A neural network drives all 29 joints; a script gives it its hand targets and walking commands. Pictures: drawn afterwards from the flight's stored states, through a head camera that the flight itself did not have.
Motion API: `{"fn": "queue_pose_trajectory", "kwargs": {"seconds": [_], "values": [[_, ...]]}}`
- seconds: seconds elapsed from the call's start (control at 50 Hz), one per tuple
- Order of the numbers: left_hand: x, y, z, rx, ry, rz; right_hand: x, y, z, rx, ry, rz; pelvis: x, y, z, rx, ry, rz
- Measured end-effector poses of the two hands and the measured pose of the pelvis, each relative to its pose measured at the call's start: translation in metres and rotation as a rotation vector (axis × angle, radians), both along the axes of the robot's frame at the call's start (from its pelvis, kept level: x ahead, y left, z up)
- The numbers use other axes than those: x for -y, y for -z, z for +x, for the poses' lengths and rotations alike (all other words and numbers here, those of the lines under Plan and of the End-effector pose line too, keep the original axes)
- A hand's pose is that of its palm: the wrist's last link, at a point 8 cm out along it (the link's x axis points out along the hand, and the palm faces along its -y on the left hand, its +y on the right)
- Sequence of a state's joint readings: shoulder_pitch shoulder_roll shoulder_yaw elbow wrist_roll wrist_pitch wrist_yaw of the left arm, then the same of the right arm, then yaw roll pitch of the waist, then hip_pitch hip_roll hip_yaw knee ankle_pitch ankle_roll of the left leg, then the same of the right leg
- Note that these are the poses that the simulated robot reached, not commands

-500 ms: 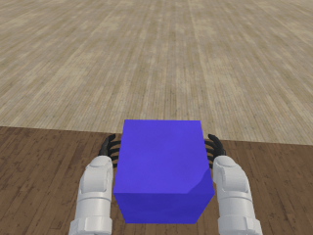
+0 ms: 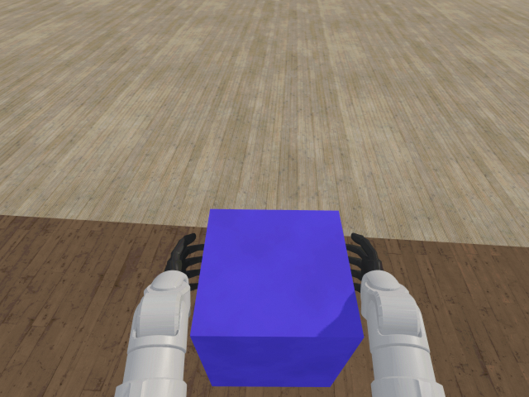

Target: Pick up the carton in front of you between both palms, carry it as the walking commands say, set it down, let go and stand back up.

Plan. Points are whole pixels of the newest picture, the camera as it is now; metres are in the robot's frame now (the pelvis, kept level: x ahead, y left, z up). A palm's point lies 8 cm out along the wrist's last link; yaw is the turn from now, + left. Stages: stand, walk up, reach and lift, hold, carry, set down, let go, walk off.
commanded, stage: hold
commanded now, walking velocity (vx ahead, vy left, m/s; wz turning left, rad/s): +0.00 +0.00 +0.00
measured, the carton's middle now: (272, 302) +0.29 +0.00 -0.03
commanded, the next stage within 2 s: carry in 0.10 s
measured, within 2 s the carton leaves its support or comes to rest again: neither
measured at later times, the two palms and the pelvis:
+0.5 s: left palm (188, 223) +0.35 +0.14 +0.09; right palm (373, 220) +0.36 -0.16 +0.10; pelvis +0.10 -0.01 +0.00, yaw +1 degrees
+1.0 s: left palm (229, 150) +0.61 +0.09 +0.06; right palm (362, 154) +0.61 -0.21 +0.05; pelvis +0.38 -0.05 -0.03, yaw +0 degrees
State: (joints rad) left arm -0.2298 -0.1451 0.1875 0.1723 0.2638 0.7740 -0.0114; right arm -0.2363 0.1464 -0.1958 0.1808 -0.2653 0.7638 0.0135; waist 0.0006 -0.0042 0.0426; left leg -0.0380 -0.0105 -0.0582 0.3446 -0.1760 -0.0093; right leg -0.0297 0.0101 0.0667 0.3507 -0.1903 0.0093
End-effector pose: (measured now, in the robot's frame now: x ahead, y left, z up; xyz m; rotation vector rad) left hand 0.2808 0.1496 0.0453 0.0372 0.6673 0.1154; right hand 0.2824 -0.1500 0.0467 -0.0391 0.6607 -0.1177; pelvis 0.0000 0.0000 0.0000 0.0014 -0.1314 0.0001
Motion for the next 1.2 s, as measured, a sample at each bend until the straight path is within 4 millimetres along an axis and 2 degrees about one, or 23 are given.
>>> {"fn": "queue_pose_trajectory", "kwargs": {"seconds": [0.16, 0.3, 0.4, 0.52, 0.6, 0.66, 0.72, 0.78, 0.84, 0.98, 1.04, 1.1, 1.2], "values": [[0.000, -0.001, 0.002, 0.007, -0.005, -0.005, 0.000, -0.001, 0.002, 0.007, 0.007, 0.010, 0.001, 0.003, 0.002, -0.060, 0.006, -0.001], [0.013, -0.022, 0.026, 0.095, -0.009, -0.021, 0.013, -0.019, 0.021, 0.096, 0.032, 0.033, 0.010, 0.010, 0.024, -0.146, 0.029, -0.003], [0.025, -0.039, 0.050, 0.123, -0.014, -0.033, 0.024, -0.036, 0.045, 0.123, 0.049, 0.053, 0.019, 0.009, 0.056, -0.194, -0.010, 0.003], [0.007, -0.049, 0.079, 0.110, -0.073, -0.060, 0.007, -0.050, 0.086, 0.109, 0.028, 0.067, 0.011, 0.004, 0.105, -0.232, -0.011, 0.033], [-0.005, -0.039, 0.104, 0.100, -0.096, -0.088, -0.005, -0.040, 0.111, 0.098, 0.038, 0.069, 0.001, 0.016, 0.144, -0.233, 0.022, 0.037], [-0.001, -0.033, 0.126, 0.027, -0.080, -0.096, 0.000, -0.029, 0.121, 0.025, 0.090, 0.090, -0.002, 0.011, 0.173, -0.239, 0.037, 0.023], [0.009, -0.032, 0.155, -0.017, -0.050, -0.103, 0.010, -0.027, 0.137, -0.015, 0.149, 0.107, -0.001, 0.004, 0.203, -0.240, 0.037, 0.008], [0.017, -0.032, 0.190, -0.017, -0.052, -0.089, 0.021, -0.030, 0.165, -0.013, 0.184, 0.111, 0.005, 0.001, 0.236, -0.236, 0.036, -0.001], [0.026, -0.030, 0.228, -0.002, -0.072, -0.083, 0.031, -0.029, 0.203, 0.003, 0.190, 0.114, 0.015, 0.004, 0.273, -0.227, 0.035, -0.002], [0.053, -0.012, 0.321, 0.044, -0.102, -0.077, 0.057, -0.006, 0.313, 0.043, 0.139, 0.141, 0.050, 0.030, 0.372, -0.196, 0.009, -0.020], [0.058, -0.010, 0.345, -0.002, -0.117, -0.097, 0.058, -0.006, 0.350, -0.005, 0.095, 0.142, 0.060, 0.021, 0.402, -0.207, -0.015, -0.014], [0.056, -0.019, 0.367, -0.019, -0.155, -0.092, 0.056, -0.014, 0.384, -0.026, 0.054, 0.130, 0.066, 0.009, 0.434, -0.214, -0.023, -0.003], [0.056, -0.038, 0.429, 0.026, -0.159, -0.087, 0.056, -0.032, 0.447, 0.021, 0.033, 0.125, 0.068, -0.002, 0.492, -0.216, -0.016, 0.016]]}}
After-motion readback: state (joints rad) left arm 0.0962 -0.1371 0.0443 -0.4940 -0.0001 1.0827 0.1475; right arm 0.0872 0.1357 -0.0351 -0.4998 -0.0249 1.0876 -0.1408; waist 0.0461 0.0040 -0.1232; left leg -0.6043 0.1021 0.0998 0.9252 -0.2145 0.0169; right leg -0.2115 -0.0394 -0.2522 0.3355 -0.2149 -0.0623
